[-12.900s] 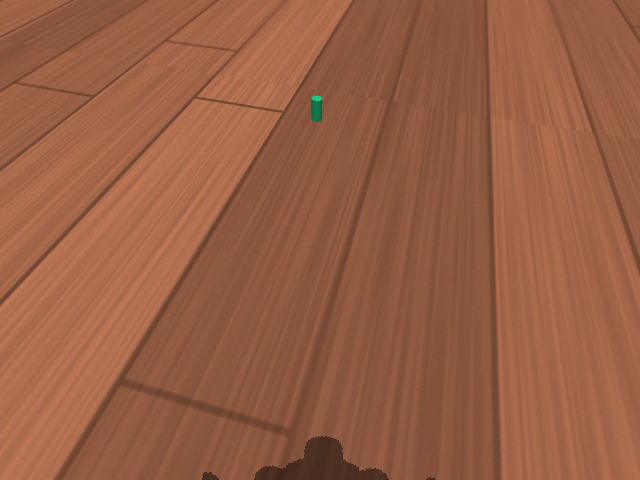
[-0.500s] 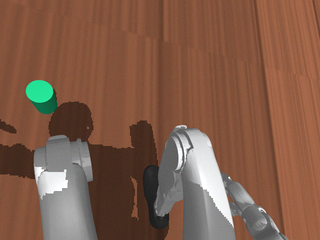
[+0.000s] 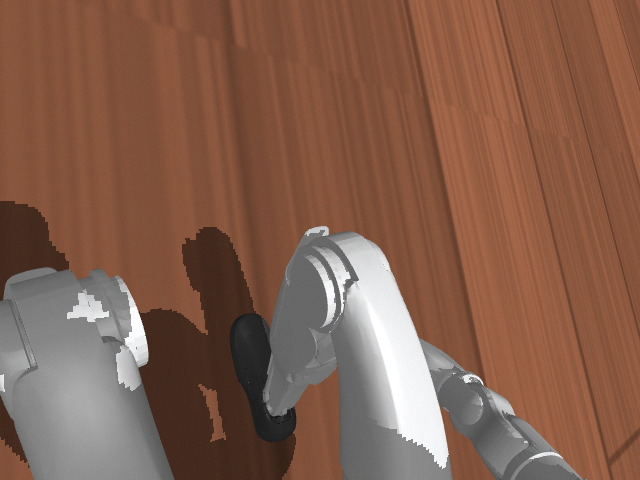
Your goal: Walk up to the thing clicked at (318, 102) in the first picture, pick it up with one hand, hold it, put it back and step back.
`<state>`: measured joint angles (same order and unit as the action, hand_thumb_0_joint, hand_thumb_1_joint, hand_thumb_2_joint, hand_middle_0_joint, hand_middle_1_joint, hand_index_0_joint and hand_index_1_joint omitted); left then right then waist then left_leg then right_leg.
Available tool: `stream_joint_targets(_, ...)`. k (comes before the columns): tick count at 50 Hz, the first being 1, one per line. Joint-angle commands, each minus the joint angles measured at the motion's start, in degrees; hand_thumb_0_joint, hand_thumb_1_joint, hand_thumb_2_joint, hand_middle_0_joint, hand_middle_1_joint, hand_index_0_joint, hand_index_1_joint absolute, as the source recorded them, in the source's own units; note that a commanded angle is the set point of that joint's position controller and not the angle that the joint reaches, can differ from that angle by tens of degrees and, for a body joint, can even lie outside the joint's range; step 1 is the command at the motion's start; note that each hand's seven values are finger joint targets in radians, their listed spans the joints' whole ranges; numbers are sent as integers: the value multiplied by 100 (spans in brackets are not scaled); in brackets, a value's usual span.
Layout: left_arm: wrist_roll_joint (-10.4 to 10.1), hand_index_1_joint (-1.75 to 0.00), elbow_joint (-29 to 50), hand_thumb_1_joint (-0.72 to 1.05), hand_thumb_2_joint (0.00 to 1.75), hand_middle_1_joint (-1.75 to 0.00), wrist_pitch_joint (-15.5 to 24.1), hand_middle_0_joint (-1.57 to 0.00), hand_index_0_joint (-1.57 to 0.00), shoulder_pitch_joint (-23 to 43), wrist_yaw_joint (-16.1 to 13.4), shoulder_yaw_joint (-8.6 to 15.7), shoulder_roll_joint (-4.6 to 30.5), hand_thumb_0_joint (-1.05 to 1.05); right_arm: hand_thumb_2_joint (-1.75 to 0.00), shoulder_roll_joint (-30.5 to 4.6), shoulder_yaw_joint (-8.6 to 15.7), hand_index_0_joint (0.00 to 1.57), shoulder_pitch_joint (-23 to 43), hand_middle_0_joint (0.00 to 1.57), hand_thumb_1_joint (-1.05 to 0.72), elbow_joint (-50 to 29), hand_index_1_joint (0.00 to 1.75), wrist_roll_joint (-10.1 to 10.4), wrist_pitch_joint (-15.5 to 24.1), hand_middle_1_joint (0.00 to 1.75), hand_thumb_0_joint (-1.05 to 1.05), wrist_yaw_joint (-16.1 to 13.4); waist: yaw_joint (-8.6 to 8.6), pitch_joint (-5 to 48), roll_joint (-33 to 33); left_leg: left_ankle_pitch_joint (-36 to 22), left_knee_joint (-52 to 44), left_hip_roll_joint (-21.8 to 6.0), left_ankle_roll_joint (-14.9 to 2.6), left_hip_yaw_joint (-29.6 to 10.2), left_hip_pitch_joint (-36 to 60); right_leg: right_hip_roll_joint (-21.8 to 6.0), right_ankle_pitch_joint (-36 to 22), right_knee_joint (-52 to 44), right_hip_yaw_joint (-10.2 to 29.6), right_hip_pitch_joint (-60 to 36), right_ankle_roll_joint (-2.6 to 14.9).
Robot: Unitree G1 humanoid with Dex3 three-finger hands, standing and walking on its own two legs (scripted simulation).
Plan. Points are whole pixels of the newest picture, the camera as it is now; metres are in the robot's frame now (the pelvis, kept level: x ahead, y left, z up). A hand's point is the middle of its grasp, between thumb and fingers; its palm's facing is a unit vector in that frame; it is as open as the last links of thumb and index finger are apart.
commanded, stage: close in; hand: left
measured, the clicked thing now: out of the picture +0.44 +0.26 -0.22
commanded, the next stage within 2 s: close in 0.36 s
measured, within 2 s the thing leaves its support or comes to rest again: leaves its support in 1.48 s
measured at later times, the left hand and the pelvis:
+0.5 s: hand out of the picture +0.42 +0.27 -0.18, palm faces +0.26 -0.97 -0.01, open 16.4 cm; pelvis -0.01 +0.00 +0.00, yaw -2 degrees
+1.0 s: hand out of the picture +0.44 +0.26 -0.18, palm faces +0.26 -0.97 -0.02, open 9.3 cm; pelvis +0.00 +0.01 +0.01, yaw -2 degrees
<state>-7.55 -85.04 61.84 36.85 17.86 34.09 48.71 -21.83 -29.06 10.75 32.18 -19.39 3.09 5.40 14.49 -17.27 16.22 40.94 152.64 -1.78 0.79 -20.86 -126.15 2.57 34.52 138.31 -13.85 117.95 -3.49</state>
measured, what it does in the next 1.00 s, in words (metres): stands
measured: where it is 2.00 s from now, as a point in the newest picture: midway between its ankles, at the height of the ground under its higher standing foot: (190, 439)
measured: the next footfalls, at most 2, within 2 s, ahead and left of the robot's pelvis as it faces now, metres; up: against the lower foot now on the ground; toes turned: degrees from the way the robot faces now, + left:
none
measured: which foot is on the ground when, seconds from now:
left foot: down 0.00-1.00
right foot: down 0.00-1.00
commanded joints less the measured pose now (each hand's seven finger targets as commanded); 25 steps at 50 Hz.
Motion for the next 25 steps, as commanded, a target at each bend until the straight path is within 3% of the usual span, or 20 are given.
stream_joint_targets(1,66,-11,707,-50,11,-13,495,-6,-9,932,-348,-148,1254,0,-90,-2113,619,20,-198,20,-90,-99,30,-131,-187,30,0,-61,529,3102,-3491,-858,-2042,-316,147,536,2347,221,-834,-957,-642,-1451,379)
stream_joint_targets(3,2,-14,672,-44,15,-17,505,-9,-12,920,-448,-286,1110,0,-90,-2112,590,20,-144,20,-90,-145,30,-170,-212,30,0,-33,594,3067,-3245,-642,-1955,-290,80,524,2142,245,-747,-1010,-648,-1437,348)
stream_joint_targets(4,-34,-15,664,-44,15,-18,521,-11,-14,1000,-505,-346,1003,0,-90,-2134,578,20,-175,20,-90,-160,30,-185,-212,30,0,-25,706,3058,-3183,-624,-1974,-287,81,465,2167,237,-755,-1018,-691,-1463,327)
stream_joint_targets(6,-33,-15,673,-41,17,-18,570,-11,-13,988,-578,-471,904,0,-90,-2156,572,20,-167,20,-90,-151,30,-205,-222,30,0,-4,717,3024,-3150,-518,-2011,-283,95,371,2242,244,-732,-990,-730,-1404,312)
stream_joint_targets(9,73,-16,567,-39,18,-19,635,-10,-13,1143,-732,-648,916,0,-90,-2175,534,20,-120,20,-90,-146,30,-217,-245,30,0,6,810,2769,-3055,-371,-2052,-285,79,285,2088,238,-658,-980,-756,-1285,306)
stream_joint_targets(15,140,-16,460,-41,19,-18,733,-10,-12,1121,-1108,-586,993,0,-90,-2141,469,20,-112,20,-90,-204,30,-273,-276,30,0,53,750,2746,-2929,-244,-1970,-265,31,349,1985,288,-619,-1109,-714,-1440,285)
stream_joint_targets(23,313,-15,464,-40,20,-16,824,-8,-9,1161,-1519,-645,1000,0,-90,-2127,444,20,-89,20,-90,-217,30,-327,-326,30,0,108,801,2665,-3083,-237,-2015,-287,54,331,1993,325,-647,-1115,-770,-1454,299)
stream_joint_targets(25,346,-24,445,-24,32,-22,842,-20,-18,1217,-1553,-737,917,0,-90,-2136,427,20,-180,20,-88,-163,30,-340,-340,30,0,122,916,2740,-3131,-427,-2009,-288,81,260,2139,328,-811,-1070,-813,-1499,284)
